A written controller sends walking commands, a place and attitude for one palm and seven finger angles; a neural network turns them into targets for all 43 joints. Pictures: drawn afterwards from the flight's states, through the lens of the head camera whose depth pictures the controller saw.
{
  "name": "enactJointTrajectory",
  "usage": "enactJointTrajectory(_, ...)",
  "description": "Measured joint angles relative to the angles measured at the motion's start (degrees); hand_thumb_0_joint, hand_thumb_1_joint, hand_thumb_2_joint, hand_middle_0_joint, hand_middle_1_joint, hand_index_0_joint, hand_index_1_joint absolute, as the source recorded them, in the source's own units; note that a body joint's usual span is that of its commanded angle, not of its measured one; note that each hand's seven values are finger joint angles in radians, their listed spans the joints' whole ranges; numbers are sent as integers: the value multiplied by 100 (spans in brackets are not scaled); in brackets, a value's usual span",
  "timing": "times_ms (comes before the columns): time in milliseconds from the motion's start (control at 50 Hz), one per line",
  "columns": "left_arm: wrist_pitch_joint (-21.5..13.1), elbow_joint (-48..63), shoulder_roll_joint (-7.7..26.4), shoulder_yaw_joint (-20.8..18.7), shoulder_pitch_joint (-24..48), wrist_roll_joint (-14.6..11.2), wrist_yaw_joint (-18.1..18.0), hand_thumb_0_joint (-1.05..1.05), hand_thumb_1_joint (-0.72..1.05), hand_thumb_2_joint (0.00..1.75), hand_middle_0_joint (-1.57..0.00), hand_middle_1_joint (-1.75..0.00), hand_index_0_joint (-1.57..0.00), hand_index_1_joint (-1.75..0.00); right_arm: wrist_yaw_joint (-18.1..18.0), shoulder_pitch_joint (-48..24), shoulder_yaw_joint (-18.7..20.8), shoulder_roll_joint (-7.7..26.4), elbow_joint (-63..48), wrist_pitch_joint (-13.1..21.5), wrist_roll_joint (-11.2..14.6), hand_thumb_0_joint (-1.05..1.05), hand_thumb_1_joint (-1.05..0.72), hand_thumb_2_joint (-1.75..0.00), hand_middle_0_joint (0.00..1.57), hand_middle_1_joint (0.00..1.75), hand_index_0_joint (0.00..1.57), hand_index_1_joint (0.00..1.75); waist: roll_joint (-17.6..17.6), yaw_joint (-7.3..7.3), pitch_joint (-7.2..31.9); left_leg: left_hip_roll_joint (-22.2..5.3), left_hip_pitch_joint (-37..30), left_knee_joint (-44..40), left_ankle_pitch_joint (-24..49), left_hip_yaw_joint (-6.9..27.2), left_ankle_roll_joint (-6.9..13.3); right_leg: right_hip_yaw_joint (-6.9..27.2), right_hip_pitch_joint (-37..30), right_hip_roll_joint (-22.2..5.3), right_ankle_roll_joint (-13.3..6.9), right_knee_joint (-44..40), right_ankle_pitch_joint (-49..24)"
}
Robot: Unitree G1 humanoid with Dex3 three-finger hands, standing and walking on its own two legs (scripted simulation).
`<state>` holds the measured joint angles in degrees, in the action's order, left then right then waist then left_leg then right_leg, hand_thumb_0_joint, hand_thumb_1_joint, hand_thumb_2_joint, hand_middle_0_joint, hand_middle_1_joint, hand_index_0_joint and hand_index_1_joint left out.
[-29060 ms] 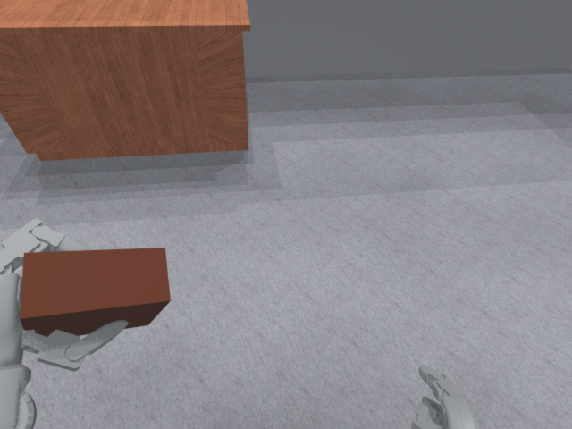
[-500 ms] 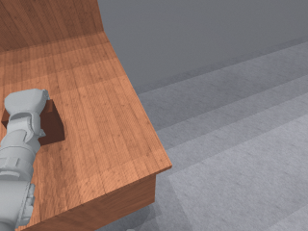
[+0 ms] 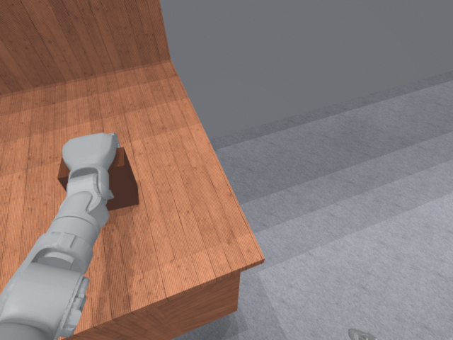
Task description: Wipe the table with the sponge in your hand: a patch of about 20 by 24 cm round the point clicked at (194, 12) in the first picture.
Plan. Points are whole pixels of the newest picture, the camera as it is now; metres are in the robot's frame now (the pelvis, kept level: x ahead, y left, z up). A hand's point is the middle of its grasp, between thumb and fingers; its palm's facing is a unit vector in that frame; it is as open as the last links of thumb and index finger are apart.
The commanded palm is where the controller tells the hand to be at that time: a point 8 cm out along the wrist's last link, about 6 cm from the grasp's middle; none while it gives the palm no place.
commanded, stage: wipe back along the middle lane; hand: left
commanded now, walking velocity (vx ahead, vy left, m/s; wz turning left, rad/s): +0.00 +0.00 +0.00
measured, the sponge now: (105, 188) +0.40 +0.28 -0.01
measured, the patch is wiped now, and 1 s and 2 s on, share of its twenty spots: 0.20 0.60 0.75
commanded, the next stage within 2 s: slide across to the third lane in 1.80 s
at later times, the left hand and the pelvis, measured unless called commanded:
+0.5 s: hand (115, 182) +0.39 +0.24 +0.04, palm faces -0.05 -0.04 -1.00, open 10.1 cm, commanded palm +0.35 +0.23 +0.08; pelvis +0.02 -0.02 +0.01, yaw +0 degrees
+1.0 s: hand (114, 206) +0.34 +0.23 +0.03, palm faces -0.03 -0.04 -1.00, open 10.1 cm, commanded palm +0.30 +0.21 +0.07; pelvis +0.00 -0.02 +0.00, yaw +0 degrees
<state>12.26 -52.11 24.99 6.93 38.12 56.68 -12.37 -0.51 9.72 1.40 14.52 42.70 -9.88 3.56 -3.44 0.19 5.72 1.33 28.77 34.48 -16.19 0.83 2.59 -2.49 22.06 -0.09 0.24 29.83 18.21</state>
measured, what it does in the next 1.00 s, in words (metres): stands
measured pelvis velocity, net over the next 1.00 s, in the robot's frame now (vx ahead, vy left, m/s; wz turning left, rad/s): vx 0.00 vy -0.02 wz -0.01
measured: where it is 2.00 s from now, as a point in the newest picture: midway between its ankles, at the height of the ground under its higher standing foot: outside the picture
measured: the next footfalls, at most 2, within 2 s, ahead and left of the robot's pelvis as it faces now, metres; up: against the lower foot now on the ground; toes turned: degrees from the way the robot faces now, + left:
none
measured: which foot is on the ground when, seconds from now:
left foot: down 0.00-1.00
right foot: down 0.00-1.00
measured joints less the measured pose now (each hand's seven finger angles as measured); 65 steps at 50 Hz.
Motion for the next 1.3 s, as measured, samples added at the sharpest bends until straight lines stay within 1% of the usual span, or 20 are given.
enactJointTrajectory(160, 297, -56, -141, 55, 66, 42, 2, 0, -52, 109, -73, -136, -74, -138, 29, 0, -9, 28, 19, -92, -22, 0, -91, -90, 21, 30, 20, 30, 12, -33, -24, -23, -106, -85, -23, 19, -50, -13, -93, 26, -34, -60, 40)
enactJointTrajectory(280, 423, 531, -229, -29, -504, -77, -39, 0, -51, 109, -72, -137, -73, -139, 77, 109, 42, 122, 3, -200, -11, 0, -91, -90, 21, 30, 20, 30, -53, -7, 32, -77, -296, -187, -60, -25, -83, 41, -267, 76, -59, -183, 38)
enactJointTrajectory(400, 567, 1191, -278, -37, -1145, -124, -100, 0, -50, 109, -71, -139, -71, -141, 109, 84, 35, 197, -66, -223, 40, 1, -91, -90, 20, 30, 20, 30, -60, 0, 36, -105, -552, -279, -82, -47, -112, 70, -503, 102, -89, -256, 57)
enactJointTrajectory(540, 845, 1621, -348, 92, -1459, -155, -42, 0, -50, 109, -69, -141, -70, -142, 102, -135, -2, 235, -205, -196, 92, 1, -91, -90, 20, 30, 20, 30, -37, 36, -17, -100, -712, -338, -45, -19, -140, 41, -648, 100, -119, -262, 61)
enactJointTrajectory(660, 861, 1949, -411, 137, -1781, -144, -32, 0, -49, 109, -69, -142, -69, -143, 89, -296, -44, 207, -334, -147, 109, 1, -91, -90, 20, 30, 20, 30, -45, 97, 11, -99, -777, -347, -24, -21, -150, 43, -694, 98, -125, -232, 58)
enactJointTrajectory(740, 905, 2042, -452, 192, -1872, -131, -22, 0, -49, 109, -69, -142, -69, -143, 73, -354, -92, 170, -384, -147, 115, 1, -91, -90, 20, 30, 20, 30, -28, 131, 11, -91, -806, -334, -10, -8, -152, 29, -718, 91, -129, -195, 64)
enactJointTrajectory(880, 1015, 2242, -509, 296, -2002, -88, -6, 0, -49, 109, -68, -142, -69, -143, 58, -367, -127, 118, -433, -168, 115, 1, -91, -90, 20, 30, 20, 30, -31, 159, -28, -74, -808, -303, 21, -1, -144, 19, -712, 75, -125, -135, 54)
enactJointTrajectory(1040, 1131, 2533, -599, 406, -2248, -61, -77, 0, -49, 109, -68, -142, -69, -144, 74, -302, -132, 95, -388, -188, 103, 1, -91, -90, 20, 30, 20, 30, -84, 188, -24, -64, -795, -255, 20, -38, -119, 55, -678, 60, -102, -65, 55)
enactJointTrajectory(1220, 1389, 2947, -709, 610, -2565, -67, -146, 1, -49, 109, -68, -142, -69, -144, 126, -332, -129, 97, -364, -210, 122, 1, -91, -90, 20, 30, 20, 30, -130, 228, -11, -41, -849, -217, -4, -70, -97, 85, -710, 34, -82, 8, 92)
enactJointTrajectory(1300, 1485, 3103, -729, 663, -2674, -93, -117, 1, -49, 109, -68, -142, -69, -144, 130, -409, -154, 89, -388, -215, 133, 1, -91, -90, 20, 30, 20, 30, -125, 247, -15, -36, -895, -223, -11, -79, -97, 95, -744, 29, -81, 23, 107)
